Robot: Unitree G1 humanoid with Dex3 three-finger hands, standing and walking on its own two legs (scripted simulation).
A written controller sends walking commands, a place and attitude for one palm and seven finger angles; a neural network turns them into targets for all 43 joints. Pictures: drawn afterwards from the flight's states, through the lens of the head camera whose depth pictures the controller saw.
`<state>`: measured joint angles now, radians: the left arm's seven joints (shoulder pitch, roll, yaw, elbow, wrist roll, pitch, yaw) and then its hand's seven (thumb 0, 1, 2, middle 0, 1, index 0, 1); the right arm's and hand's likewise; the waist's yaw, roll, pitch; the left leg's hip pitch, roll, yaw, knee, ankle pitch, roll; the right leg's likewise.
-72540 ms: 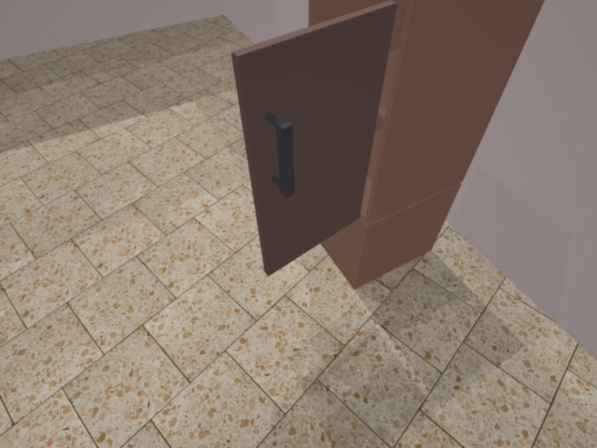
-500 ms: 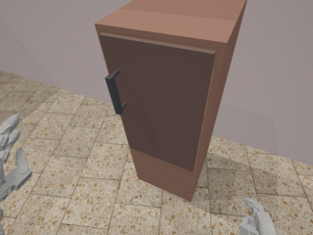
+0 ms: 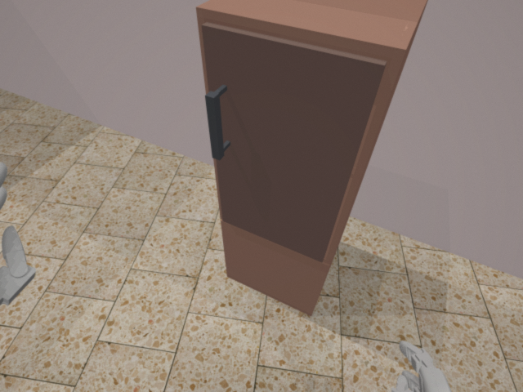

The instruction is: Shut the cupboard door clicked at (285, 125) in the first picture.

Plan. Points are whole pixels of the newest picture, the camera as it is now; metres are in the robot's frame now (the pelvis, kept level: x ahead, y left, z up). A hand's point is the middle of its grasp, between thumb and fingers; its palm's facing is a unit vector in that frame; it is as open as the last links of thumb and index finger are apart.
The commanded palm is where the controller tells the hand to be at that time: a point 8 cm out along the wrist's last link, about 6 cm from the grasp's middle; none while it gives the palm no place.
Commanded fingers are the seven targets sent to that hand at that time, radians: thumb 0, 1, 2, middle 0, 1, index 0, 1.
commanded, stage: step back with the hand held close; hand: left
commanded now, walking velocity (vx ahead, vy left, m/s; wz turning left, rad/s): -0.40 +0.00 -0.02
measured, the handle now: (220, 123) +0.63 +0.13 +0.07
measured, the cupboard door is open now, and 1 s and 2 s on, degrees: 0 0 0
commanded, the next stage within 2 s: stop stepping back and stand still in 0.80 s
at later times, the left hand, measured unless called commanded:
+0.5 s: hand out of the picture +0.12 +0.27 +0.18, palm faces +0.47 -0.77 -0.43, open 7.4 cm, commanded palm +0.06 +0.31 +0.19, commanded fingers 0.00 0.90 0.90 -0.20 -0.30 -0.20 -0.30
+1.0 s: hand out of the picture +0.05 +0.23 +0.19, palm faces +0.24 -0.84 -0.48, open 7.4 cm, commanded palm -0.01 +0.29 +0.19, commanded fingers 0.00 0.90 0.90 -0.20 -0.30 -0.20 -0.30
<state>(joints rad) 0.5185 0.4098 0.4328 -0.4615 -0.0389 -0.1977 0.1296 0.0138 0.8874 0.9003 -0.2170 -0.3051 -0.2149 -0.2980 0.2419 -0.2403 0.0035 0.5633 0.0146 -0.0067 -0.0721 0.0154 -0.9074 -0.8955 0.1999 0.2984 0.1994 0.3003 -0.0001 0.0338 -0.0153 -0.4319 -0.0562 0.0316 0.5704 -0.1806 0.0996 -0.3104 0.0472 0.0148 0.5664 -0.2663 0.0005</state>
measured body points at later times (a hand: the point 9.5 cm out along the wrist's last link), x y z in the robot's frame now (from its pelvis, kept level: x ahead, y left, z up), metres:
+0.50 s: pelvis -0.06 +0.00 -0.01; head -0.06 +0.02 +0.44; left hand +0.09 +0.30 +0.20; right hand +0.11 -0.24 -0.08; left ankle +0.04 +0.07 -0.71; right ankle -0.01 -0.13 -0.73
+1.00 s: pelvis -0.18 +0.00 +0.00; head -0.16 +0.02 +0.45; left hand +0.03 +0.27 +0.21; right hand -0.03 -0.24 -0.08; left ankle -0.01 +0.10 -0.72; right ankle -0.26 -0.11 -0.73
